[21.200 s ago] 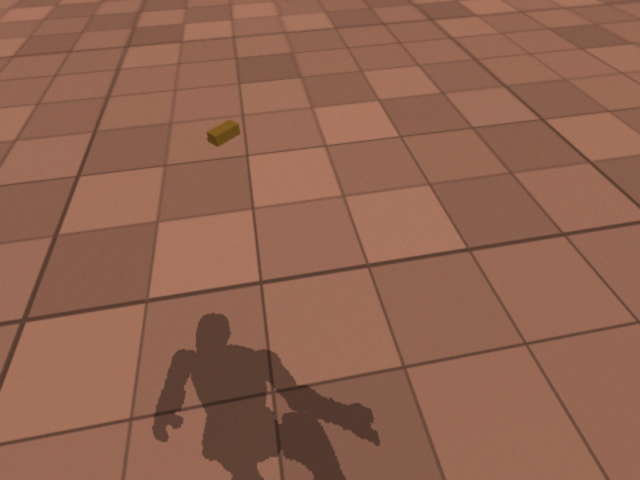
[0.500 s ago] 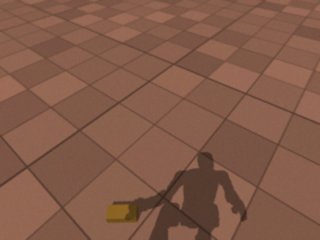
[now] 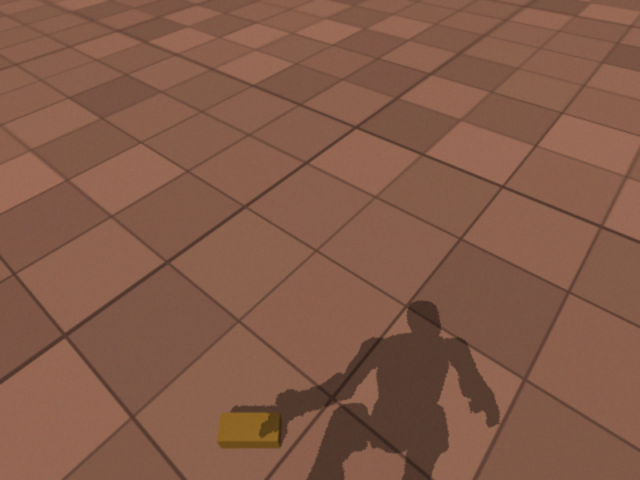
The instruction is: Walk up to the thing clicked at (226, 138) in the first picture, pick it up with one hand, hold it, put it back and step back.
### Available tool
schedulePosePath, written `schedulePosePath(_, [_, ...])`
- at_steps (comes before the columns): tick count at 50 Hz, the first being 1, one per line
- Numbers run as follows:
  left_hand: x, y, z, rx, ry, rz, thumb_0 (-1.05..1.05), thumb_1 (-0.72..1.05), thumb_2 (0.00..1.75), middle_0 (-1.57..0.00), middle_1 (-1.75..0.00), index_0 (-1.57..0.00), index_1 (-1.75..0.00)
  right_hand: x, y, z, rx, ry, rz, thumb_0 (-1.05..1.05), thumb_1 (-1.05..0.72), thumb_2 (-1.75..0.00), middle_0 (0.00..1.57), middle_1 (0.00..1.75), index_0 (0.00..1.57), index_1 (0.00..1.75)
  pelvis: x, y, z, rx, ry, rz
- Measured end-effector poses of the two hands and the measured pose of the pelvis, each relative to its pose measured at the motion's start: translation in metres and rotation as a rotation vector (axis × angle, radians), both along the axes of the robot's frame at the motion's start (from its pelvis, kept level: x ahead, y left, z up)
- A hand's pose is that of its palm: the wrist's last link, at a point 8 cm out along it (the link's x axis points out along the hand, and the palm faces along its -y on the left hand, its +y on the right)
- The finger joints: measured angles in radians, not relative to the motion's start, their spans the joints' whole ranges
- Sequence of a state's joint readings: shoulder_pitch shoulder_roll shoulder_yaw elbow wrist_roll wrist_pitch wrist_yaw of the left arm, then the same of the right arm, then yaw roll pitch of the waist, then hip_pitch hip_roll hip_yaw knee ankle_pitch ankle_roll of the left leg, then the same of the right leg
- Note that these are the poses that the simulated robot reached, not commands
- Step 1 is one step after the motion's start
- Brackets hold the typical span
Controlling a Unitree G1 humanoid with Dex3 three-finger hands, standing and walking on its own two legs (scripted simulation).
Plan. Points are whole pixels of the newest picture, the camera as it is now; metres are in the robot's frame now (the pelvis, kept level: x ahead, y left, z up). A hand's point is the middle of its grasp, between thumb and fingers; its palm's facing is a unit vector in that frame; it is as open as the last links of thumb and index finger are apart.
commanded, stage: walk up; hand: left
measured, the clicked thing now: (250, 430) +0.43 +0.25 -0.74
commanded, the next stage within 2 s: stand in 0.74 s
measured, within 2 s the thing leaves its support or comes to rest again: neither
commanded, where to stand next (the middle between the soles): +0.05 +0.00 m, yaw +1 degrees
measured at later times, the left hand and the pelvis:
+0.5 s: hand out of the picture +0.08 +0.27 -0.15, palm faces -0.02 -0.93 -0.37, open 7.4 cm; pelvis +0.00 +0.00 +0.00, yaw +0 degrees
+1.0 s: hand out of the picture +0.07 +0.25 -0.15, palm faces -0.04 -0.94 -0.35, open 7.4 cm; pelvis -0.01 +0.00 +0.01, yaw +0 degrees
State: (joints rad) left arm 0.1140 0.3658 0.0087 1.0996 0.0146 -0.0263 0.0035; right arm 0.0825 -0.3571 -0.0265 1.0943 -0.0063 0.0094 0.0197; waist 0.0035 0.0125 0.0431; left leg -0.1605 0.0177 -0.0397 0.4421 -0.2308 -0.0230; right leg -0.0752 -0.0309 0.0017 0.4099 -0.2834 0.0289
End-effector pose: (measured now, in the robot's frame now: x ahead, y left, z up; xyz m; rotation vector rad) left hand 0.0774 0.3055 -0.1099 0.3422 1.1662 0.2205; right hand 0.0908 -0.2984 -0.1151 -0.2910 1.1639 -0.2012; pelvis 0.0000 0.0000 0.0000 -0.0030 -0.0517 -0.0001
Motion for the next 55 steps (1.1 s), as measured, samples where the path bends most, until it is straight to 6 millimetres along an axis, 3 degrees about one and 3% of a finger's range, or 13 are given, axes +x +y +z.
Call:
schedulePosePath(18, [-0.006, 0.001, -0.004, -0.011, 0.047, 0.000, 0.01, 0.90, 0.90, -0.20, -0.30, -0.20, -0.30, -0.021, 0.004, -0.002, 0.000, 0.066, -0.025, 0.00, -0.90, -0.89, 0.20, 0.30, 0.21, 0.30, 0.000, 0.003, 0.002, 0.000, 0.002, -0.005])
schedulePosePath(44, [-0.010, -0.003, -0.002, -0.019, 0.052, 0.001, 0.01, 0.90, 0.90, -0.20, -0.30, -0.20, -0.30, -0.017, 0.005, 0.000, -0.001, 0.042, -0.011, 0.00, -0.90, -0.89, 0.20, 0.30, 0.21, 0.30, -0.006, 0.002, 0.005, 0.003, 0.004, -0.005])
schedulePosePath(55, [-0.020, -0.011, -0.003, -0.033, 0.059, -0.016, 0.01, 0.90, 0.90, -0.20, -0.30, -0.20, -0.30, -0.030, 0.001, 0.003, -0.006, 0.043, -0.012, 0.00, -0.90, -0.89, 0.20, 0.30, 0.21, 0.30, -0.017, 0.000, 0.006, 0.002, 0.001, -0.010])
